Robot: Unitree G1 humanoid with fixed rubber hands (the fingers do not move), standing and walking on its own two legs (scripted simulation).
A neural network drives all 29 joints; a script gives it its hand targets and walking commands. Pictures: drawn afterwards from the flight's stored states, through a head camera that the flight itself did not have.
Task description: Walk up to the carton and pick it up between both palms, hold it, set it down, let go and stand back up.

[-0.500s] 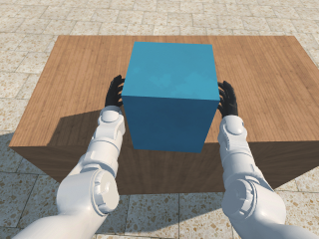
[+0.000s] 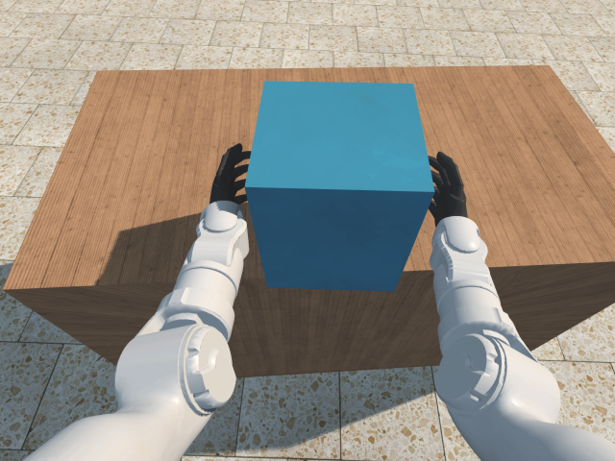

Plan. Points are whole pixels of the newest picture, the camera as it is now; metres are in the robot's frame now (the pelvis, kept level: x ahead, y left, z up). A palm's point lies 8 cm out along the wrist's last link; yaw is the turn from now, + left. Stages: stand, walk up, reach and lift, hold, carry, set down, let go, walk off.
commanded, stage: set down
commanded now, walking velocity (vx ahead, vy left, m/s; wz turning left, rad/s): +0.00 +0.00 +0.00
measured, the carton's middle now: (334, 193) +0.48 -0.05 +0.02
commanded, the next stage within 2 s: none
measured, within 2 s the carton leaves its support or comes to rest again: rests again in 0.02 s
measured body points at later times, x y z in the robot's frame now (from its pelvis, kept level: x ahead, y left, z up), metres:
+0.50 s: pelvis +0.00 +0.00 +0.00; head +0.08 +0.01 +0.44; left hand +0.46 +0.11 +0.06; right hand +0.43 -0.20 +0.05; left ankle -0.01 +0.13 -0.75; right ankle -0.01 -0.10 -0.75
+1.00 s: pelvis -0.01 +0.01 -0.01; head +0.08 +0.00 +0.43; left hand +0.49 +0.11 +0.09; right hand +0.46 -0.20 +0.08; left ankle -0.01 +0.13 -0.75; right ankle +0.00 -0.10 -0.75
